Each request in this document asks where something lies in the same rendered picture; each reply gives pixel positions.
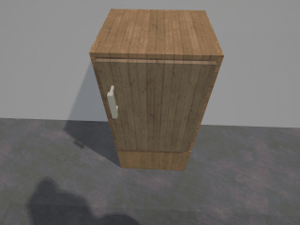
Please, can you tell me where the cupboard door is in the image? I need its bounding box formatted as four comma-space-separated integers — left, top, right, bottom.
96, 58, 217, 152

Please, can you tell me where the handle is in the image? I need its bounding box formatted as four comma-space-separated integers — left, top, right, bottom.
107, 85, 118, 119

